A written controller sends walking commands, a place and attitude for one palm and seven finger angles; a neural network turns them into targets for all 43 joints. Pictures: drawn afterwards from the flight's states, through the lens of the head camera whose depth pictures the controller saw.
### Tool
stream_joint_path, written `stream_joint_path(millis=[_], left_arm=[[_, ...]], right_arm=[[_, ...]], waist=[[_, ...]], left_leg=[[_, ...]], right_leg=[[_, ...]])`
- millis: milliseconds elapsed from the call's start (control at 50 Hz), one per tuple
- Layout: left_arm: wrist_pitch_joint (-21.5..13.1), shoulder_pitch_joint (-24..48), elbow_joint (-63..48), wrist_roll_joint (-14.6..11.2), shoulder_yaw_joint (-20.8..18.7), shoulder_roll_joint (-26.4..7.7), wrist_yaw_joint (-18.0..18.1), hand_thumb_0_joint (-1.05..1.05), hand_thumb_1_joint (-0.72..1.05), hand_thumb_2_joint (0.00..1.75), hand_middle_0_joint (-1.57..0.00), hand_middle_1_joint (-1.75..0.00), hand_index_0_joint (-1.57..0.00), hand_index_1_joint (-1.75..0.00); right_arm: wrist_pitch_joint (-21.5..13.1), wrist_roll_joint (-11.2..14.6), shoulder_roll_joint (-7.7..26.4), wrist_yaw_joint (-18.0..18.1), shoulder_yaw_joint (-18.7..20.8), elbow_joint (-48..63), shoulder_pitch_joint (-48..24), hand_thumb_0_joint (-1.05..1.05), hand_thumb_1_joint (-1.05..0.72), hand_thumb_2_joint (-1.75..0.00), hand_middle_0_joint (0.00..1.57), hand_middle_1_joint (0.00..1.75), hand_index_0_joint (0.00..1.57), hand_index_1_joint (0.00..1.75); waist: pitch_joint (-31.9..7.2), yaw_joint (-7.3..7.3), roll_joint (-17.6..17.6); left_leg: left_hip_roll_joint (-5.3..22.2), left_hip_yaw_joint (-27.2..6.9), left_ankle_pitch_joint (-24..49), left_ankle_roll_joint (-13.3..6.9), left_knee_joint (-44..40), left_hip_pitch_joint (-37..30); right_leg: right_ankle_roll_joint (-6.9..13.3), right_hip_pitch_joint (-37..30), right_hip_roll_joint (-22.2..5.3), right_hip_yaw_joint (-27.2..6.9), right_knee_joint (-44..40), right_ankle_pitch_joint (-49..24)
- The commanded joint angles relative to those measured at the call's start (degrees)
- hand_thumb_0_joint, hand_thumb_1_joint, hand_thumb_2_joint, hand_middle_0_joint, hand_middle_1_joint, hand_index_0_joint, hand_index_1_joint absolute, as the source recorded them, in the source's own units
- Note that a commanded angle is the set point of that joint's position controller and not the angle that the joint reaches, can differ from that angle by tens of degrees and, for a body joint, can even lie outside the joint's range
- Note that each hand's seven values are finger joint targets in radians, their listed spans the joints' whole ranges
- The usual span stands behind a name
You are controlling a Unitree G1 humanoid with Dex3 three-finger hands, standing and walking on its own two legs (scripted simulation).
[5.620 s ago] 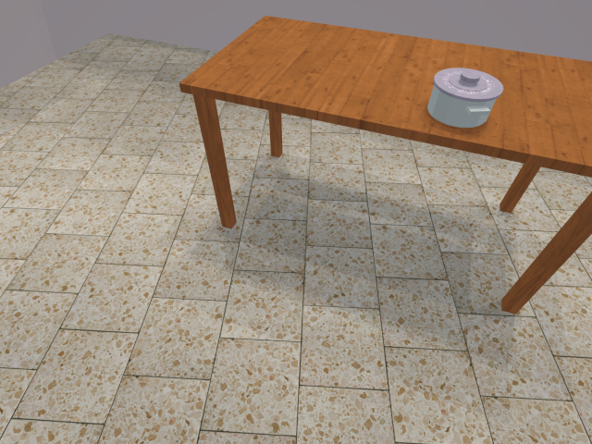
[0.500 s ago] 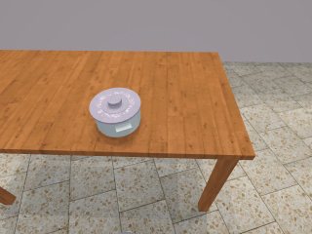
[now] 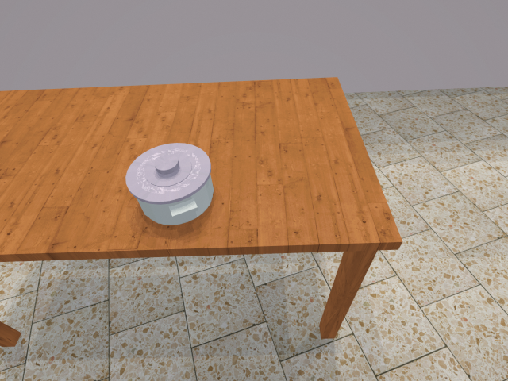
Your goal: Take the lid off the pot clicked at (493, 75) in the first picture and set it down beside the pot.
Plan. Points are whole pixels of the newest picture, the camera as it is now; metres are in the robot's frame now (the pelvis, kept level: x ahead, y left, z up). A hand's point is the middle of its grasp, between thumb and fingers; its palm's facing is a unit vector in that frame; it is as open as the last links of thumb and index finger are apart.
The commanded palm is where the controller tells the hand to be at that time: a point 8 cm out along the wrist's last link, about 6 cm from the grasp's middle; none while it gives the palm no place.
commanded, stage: come to a stop and stand still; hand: left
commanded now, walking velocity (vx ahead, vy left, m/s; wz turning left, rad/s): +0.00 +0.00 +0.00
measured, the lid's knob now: (166, 164) +0.51 +0.22 +0.04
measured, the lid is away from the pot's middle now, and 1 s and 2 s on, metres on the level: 0.00 0.00 0.00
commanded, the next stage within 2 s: look again from close up in 0.30 s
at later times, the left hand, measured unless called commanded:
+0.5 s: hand out of the picture +0.00 +0.16 -0.17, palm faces +0.01 -0.98 -0.18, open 7.4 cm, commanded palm none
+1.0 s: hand out of the picture +0.02 +0.23 -0.18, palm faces +0.02 -0.98 -0.20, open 7.4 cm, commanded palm none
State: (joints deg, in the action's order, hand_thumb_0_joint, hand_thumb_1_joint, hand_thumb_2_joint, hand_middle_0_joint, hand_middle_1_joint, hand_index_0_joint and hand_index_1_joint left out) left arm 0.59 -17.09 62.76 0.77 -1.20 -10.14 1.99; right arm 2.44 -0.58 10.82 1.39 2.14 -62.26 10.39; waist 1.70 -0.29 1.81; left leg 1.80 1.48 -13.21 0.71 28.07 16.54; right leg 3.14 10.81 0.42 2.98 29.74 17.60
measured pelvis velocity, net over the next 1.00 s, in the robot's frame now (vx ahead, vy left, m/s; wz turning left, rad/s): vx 0.02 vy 0.06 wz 0.00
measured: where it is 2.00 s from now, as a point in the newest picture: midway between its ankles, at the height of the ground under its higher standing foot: outside the picture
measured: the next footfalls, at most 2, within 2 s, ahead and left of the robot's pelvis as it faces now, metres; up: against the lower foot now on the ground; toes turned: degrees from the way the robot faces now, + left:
none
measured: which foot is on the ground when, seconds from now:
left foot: down 0.00-1.00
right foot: down 0.00-1.00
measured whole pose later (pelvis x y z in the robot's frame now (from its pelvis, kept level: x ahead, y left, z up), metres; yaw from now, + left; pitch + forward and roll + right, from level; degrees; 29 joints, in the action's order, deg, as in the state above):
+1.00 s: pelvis +0.02 +0.06 +0.00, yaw +0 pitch +0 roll +0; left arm 0.2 -18.3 60.3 1.0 0.1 -10.2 2.2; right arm -1.6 -0.5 9.4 1.6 -0.6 -60.5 15.2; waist 1.4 -0.6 -1.4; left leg -2.3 3.4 -16.0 -3.5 28.3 12.9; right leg -1.6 10.0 -2.4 1.5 27.6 18.0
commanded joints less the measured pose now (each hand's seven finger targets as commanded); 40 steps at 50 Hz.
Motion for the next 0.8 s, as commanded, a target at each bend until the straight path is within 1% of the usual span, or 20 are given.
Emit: stream_joint_path(millis=[0, 60, 120, 160, 220, 360, 380, 400, 420, 440, 460, 500, 540, 560, 580, 600, 640, 660, 720, 780], left_arm=[[-1.67, 0.85, -1.25, -0.62, -0.24, -6.96, 0.31, 0.0, 0.9, 0.9, -0.2, -0.3, -0.2, -0.3], [-1.4, -0.25, -0.33, -0.68, -0.55, -7.09, 0.17, 0.0, 0.9, 0.9, -0.2, -0.3, -0.2, -0.3], [-1.14, 0.67, -0.1, -0.78, -0.66, -6.9, 0.11, 0.0, 0.9, 0.9, -0.2, -0.3, -0.2, -0.3], [-1.11, 0.53, 0.02, -0.77, -0.84, -6.65, 0.03, 0.0, 0.9, 0.9, -0.2, -0.3, -0.2, -0.3], [-1.09, 0.39, 0.41, -0.86, -0.82, -5.54, 0.09, 0.0, 0.9, 0.9, -0.2, -0.3, -0.2, -0.3], [-1.39, -1.56, 1.41, -0.88, -0.75, -4.04, 0.11, 0.0, 0.9, 0.9, -0.2, -0.3, -0.2, -0.3], [-3.79, -7.9, 1.8, 0.4, -0.29, -4.48, 2.53, 0.0, 0.9, 0.9, -0.2, -0.3, -0.2, -0.3], [-4.44, -7.3, -0.24, 0.45, -0.4, -6.92, 2.19, 0.0, 0.9, 0.9, -0.2, -0.3, -0.2, -0.3], [-4.33, -4.41, -1.33, 0.41, -0.07, -5.94, 1.77, 0.0, 0.9, 0.9, -0.2, -0.3, -0.2, -0.3], [-4.26, -2.83, -3.07, 0.56, -0.22, -6.09, 1.57, 0.0, 0.9, 0.9, -0.2, -0.3, -0.2, -0.3], [-3.84, -1.05, -3.97, 0.58, -0.66, -6.94, 1.33, 0.0, 0.9, 0.9, -0.2, -0.3, -0.2, -0.3], [-3.0, -0.74, -5.08, 0.45, -0.42, -5.17, 1.41, 0.0, 0.9, 0.9, -0.2, -0.3, -0.2, -0.3], [-2.26, -3.38, -4.95, 0.08, 0.25, -2.16, 1.27, 0.0, 0.9, 0.9, -0.2, -0.3, -0.2, -0.3], [-2.17, -4.31, -4.79, 0.13, 0.21, -1.81, 1.1, 0.0, 0.9, 0.9, -0.2, -0.3, -0.2, -0.3], [-1.74, -4.55, -4.35, 0.27, 0.46, -1.45, 1.14, 0.0, 0.9, 0.9, -0.2, -0.3, -0.2, -0.3], [-1.48, -5.34, -4.1, 0.38, 0.57, -1.45, 1.15, 0.0, 0.9, 0.9, -0.2, -0.3, -0.2, -0.3], [-1.45, -6.1, -3.69, 0.47, 0.85, -1.4, 1.06, 0.0, 0.9, 0.9, -0.2, -0.3, -0.2, -0.3], [-1.35, -5.47, -3.96, 0.42, 0.7, -2.22, 0.76, 0.0, 0.9, 0.9, -0.2, -0.3, -0.2, -0.3], [-1.41, -5.4, -4.53, 0.56, 0.77, -2.59, 0.71, 0.0, 0.9, 0.9, -0.2, -0.3, -0.2, -0.3], [-1.25, -5.34, -4.88, 0.49, 0.67, -3.39, 0.51, 0.0, 0.9, 0.9, -0.2, -0.3, -0.2, -0.3]], right_arm=[[-1.39, -0.06, 2.14, 0.08, -0.76, -0.45, 4.68, 0.0, -0.9, -0.9, 0.2, 0.3, 0.2, 0.3], [-1.52, -0.19, 2.89, 0.25, -1.05, -1.65, 5.67, 0.0, -0.9, -0.9, 0.2, 0.3, 0.2, 0.3], [-1.52, -0.47, 2.69, 0.28, -1.39, -2.59, 7.66, 0.0, -0.9, -0.9, 0.2, 0.3, 0.2, 0.3], [-1.67, -0.42, 2.38, 0.39, -1.47, -3.03, 9.01, 0.0, -0.9, -0.9, 0.2, 0.3, 0.2, 0.3], [-1.79, -0.51, 1.81, 0.61, -1.56, -3.54, 10.74, 0.0, -0.9, -0.9, 0.2, 0.3, 0.2, 0.3], [-2.46, -0.1, 0.95, 1.04, -1.59, -3.95, 12.95, 0.0, -0.9, -0.9, 0.2, 0.3, 0.2, 0.3], [-3.9, -0.01, 1.44, 0.38, -1.86, 0.65, 3.91, 0.0, -0.9, -0.9, 0.2, 0.3, 0.2, 0.3], [-3.04, 0.0, -0.75, 0.22, -1.45, 2.73, 9.12, 0.0, -0.9, -0.9, 0.2, 0.3, 0.2, 0.3], [-2.77, 0.37, -1.0, -0.1, -1.24, 2.48, 10.74, 0.0, -0.9, -0.9, 0.2, 0.3, 0.2, 0.3], [-2.87, 0.49, -1.64, -0.38, -1.24, 3.06, 11.38, 0.0, -0.9, -0.9, 0.2, 0.3, 0.2, 0.3], [-2.84, 0.28, -1.35, -0.46, -1.18, 3.18, 12.49, 0.0, -0.9, -0.9, 0.2, 0.3, 0.2, 0.3], [-3.43, 0.11, -0.9, -0.26, -1.03, 3.61, 13.79, 0.0, -0.9, -0.9, 0.2, 0.3, 0.2, 0.3], [-4.17, -0.25, 1.6, 0.16, -0.99, 3.7, 13.27, 0.0, -0.9, -0.9, 0.2, 0.3, 0.2, 0.3], [-4.32, -0.33, 2.29, 0.43, -1.07, 4.13, 12.74, 0.0, -0.9, -0.9, 0.2, 0.3, 0.2, 0.3], [-4.38, -0.29, 2.56, 0.44, -1.16, 3.85, 11.92, 0.0, -0.9, -0.9, 0.2, 0.3, 0.2, 0.3], [-4.34, -0.16, 2.65, 0.51, -1.23, 3.86, 10.9, 0.0, -0.9, -0.9, 0.2, 0.3, 0.2, 0.3], [-4.24, -0.08, 2.88, 0.48, -1.32, 4.28, 9.65, 0.0, -0.9, -0.9, 0.2, 0.3, 0.2, 0.3], [-4.29, -0.14, 3.0, 0.4, -1.29, 4.49, 9.45, 0.0, -0.9, -0.9, 0.2, 0.3, 0.2, 0.3], [-4.37, -0.1, 3.61, 0.28, -1.33, 4.7, 9.28, 0.0, -0.9, -0.9, 0.2, 0.3, 0.2, 0.3], [-4.57, -0.11, 4.47, 0.24, -1.3, 4.84, 8.4, 0.0, -0.9, -0.9, 0.2, 0.3, 0.2, 0.3]], waist=[[2.56, 1.69, -5.66], [5.1, 0.22, -5.76], [5.31, 0.54, -2.54], [5.29, 0.27, -3.71], [5.72, 0.47, -0.88], [3.91, 0.16, -1.74], [6.37, -3.58, -6.42], [1.57, 0.94, -6.07], [-1.85, 2.25, -3.82], [-3.7, 2.39, -4.68], [-5.4, 2.56, -5.17], [-1.78, 3.02, -5.32], [1.07, 0.94, 1.13], [1.0, 0.27, 0.91], [1.36, 0.06, 5.09], [2.72, -0.45, 5.19], [4.24, -0.74, 0.82], [3.79, -0.62, 1.9], [3.64, -0.32, -0.47], [1.7, -0.5, 1.57]], left_leg=[[2.62, -3.91, 5.63, -0.31, -3.98, -6.53], [2.9, -3.87, 3.82, 0.08, -5.65, -4.72], [2.65, -3.75, 2.75, 0.17, -5.55, -4.64], [2.72, -3.84, 2.83, 0.05, -6.05, -3.89], [2.77, -3.87, 3.37, 0.14, -5.76, -3.54], [3.34, -4.42, 6.63, -0.17, -6.6, -3.93], [1.0, 0.26, -1.28, 1.47, 9.83, 5.65], [1.49, -3.79, -6.51, -0.54, 14.75, 4.91], [2.21, -2.58, -7.42, -0.91, 16.6, 3.08], [1.2, -0.95, -8.0, -0.61, 14.89, 2.35], [0.86, 0.65, -7.05, -0.44, 12.16, 0.27], [0.46, -0.01, -2.55, -0.61, 1.97, -3.94], [5.39, -5.7, 6.17, -3.18, -1.45, -1.88], [6.73, -6.79, 8.37, -3.99, -2.0, -1.22], [6.93, -9.3, 9.21, -4.6, -3.75, 0.08], [7.19, -10.08, 7.79, -5.09, -5.33, 1.31], [5.89, -9.36, 2.66, -5.02, -5.94, 2.06], [5.56, -9.28, 1.38, -4.77, -6.86, 1.15], [4.95, -8.7, 0.18, -4.52, -7.23, 0.51], [5.31, -9.29, 1.78, -4.63, -8.35, -1.61]], right_leg=[[0.51, 6.46, -9.12, -10.28, -14.11, -4.61], [-0.88, 4.71, -7.94, -9.57, -17.0, 2.1], [-0.16, 4.91, -8.13, -10.11, -17.59, 5.79], [-0.21, 3.61, -7.77, -9.44, -17.76, 5.69], [0.15, 3.67, -7.67, -9.29, -17.13, 4.83], [-0.16, 0.5, -6.25, -6.89, -14.72, -2.65], [-5.99, -1.64, -11.74, -14.24, -12.84, -44.27], [-4.97, -3.03, -15.82, -13.52, -10.55, -48.74], [0.47, -2.05, -14.09, -9.68, -9.54, -39.33], [3.59, -2.4, -12.68, -9.05, -9.29, -33.3], [4.93, -1.81, -12.48, -8.37, -8.86, -24.99], [3.06, 4.33, -9.52, -7.72, -6.23, -11.13], [0.13, 5.75, -4.43, -5.8, -3.82, -4.54], [-0.32, 5.24, -3.36, -4.77, -3.1, -4.11], [-0.67, 4.0, -2.97, -3.34, -2.13, -1.44], [-0.9, 3.49, -2.57, -2.81, -2.22, -0.22], [-0.72, 3.36, -2.99, -3.66, -3.74, -1.12], [-0.71, 3.64, -3.25, -3.71, -3.71, -1.45], [-0.91, 3.63, -3.85, -4.06, -4.35, -2.24], [-1.3, 3.23, -3.87, -3.34, -3.79, -2.73]])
